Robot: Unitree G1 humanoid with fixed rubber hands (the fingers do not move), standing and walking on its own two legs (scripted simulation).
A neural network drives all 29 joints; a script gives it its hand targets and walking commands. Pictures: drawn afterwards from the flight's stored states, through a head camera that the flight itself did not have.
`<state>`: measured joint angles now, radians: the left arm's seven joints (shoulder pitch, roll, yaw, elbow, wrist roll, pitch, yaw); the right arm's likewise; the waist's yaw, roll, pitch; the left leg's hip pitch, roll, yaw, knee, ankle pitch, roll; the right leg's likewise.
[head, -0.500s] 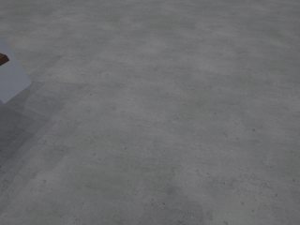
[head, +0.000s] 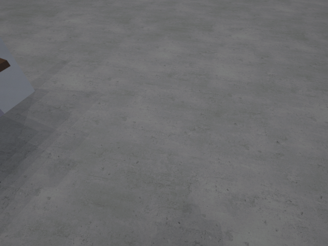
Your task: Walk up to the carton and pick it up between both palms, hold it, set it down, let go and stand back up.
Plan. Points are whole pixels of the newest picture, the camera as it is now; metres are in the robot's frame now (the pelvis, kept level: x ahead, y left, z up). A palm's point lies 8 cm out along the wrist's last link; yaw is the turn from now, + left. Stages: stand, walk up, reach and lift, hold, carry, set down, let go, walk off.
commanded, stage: walk up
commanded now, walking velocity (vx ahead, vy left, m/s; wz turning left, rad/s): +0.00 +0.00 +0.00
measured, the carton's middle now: out of the picture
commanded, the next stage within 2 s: none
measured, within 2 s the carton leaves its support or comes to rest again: neither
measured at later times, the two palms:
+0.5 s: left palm out of the picture -0.02 +0.42 -0.18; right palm (199, 209) +0.24 -0.08 -0.13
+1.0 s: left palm out of the picture +0.18 +0.52 -0.11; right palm (153, 153) +0.44 +0.06 -0.14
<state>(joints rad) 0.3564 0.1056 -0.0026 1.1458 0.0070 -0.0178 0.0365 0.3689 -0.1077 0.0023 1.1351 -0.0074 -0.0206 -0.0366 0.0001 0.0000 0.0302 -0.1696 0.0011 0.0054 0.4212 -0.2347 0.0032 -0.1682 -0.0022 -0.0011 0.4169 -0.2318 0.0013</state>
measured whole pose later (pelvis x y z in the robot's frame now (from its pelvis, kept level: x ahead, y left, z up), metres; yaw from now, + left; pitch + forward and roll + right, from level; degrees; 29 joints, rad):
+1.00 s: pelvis +0.28 +0.26 -0.02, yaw +40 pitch -2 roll +0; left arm 0.33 0.24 0.01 0.71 0.04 -0.07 0.04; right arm 0.42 -0.30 -0.02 0.86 -0.06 -0.01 0.04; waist -0.02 0.03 0.04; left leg -0.33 -0.05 -0.06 1.13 -0.47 -0.01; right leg -0.30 -0.05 -0.14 0.61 -0.27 -0.03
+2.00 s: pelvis +0.51 +0.62 -0.01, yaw +60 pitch -3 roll +1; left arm 0.41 0.21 0.00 0.77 0.02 -0.07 0.04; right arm 0.41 -0.29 -0.01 0.84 -0.06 0.00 0.04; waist 0.00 0.05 0.06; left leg -0.43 0.00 0.01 1.10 -0.40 -0.03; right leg -0.21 -0.07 -0.14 0.52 -0.26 -0.02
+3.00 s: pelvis +0.47 +0.74 -0.01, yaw +53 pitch -1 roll +0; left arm 0.29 0.24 -0.05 0.93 0.00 -0.02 0.00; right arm 0.26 -0.26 0.06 1.00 0.01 -0.01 0.00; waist -0.01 -0.01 0.02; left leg -0.28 0.03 0.09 0.47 -0.17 0.02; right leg -0.21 -0.01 -0.03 0.48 -0.25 0.00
